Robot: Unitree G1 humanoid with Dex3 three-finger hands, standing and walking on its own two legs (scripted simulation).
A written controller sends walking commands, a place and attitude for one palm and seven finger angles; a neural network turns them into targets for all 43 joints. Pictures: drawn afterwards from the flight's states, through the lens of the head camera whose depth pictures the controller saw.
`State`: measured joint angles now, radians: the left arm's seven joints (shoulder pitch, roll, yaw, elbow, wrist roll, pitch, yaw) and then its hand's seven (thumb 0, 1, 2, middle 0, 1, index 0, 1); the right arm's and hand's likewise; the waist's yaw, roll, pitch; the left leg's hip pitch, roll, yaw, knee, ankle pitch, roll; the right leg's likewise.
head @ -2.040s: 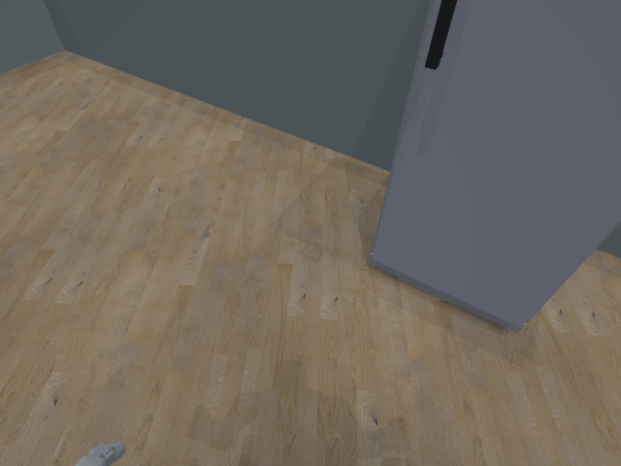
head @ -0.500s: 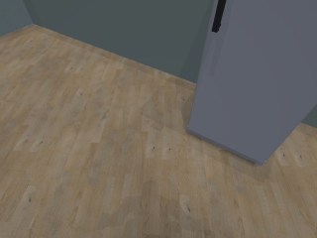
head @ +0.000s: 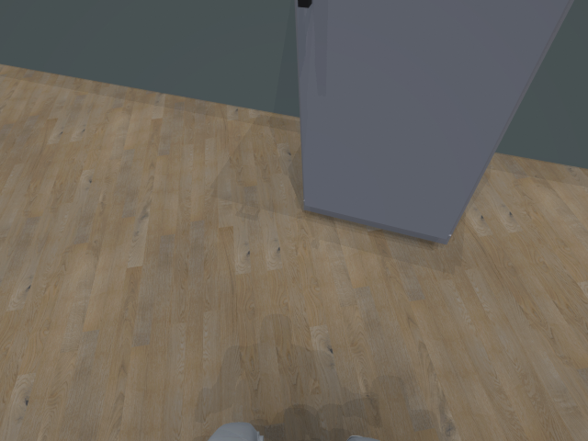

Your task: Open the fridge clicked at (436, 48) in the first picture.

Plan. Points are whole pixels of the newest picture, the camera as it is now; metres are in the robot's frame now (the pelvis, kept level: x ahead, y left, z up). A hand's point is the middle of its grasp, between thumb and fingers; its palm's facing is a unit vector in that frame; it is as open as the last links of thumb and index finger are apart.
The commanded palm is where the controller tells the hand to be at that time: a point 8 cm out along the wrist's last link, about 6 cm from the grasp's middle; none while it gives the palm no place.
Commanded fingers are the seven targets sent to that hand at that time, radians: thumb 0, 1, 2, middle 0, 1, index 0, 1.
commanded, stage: turn to face it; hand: left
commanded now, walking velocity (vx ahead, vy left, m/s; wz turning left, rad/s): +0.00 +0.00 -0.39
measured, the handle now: out of the picture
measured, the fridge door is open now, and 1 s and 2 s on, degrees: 0 0 0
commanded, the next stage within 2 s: take the last steps up to it in 0.40 s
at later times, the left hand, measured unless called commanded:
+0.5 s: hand out of the picture +0.06 +0.22 -0.15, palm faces -0.10 -0.97 -0.21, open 7.4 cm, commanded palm none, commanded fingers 0.00 0.90 0.90 -0.20 -0.30 -0.20 -0.30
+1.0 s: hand (193, 419) +0.16 +0.18 -0.14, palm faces -0.31 -0.94 -0.16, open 7.4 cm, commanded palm none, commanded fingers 0.00 0.90 0.90 -0.20 -0.30 -0.20 -0.30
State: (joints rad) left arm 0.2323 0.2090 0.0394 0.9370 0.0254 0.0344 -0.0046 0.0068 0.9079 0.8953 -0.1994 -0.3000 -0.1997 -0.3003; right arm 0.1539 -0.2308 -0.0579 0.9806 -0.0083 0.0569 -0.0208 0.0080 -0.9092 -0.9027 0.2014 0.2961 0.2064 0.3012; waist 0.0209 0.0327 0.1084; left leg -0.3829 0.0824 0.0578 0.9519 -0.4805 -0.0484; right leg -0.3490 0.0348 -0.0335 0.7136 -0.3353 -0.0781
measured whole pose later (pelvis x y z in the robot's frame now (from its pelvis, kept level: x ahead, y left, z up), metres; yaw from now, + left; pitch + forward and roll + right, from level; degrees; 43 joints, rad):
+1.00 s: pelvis +0.04 +0.04 +0.02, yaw -16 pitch +0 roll +0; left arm 0.18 0.16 0.05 1.01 0.03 0.01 -0.02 0.01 0.91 0.90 -0.19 -0.30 -0.19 -0.30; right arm 0.53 -0.12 -0.02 1.15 -0.03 -0.04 -0.03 0.01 -0.91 -0.90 0.20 0.30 0.20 0.30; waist -0.07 0.00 0.03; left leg -0.05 -0.01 0.10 0.36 -0.32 0.03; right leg -0.38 -0.07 -0.09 0.65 -0.31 0.01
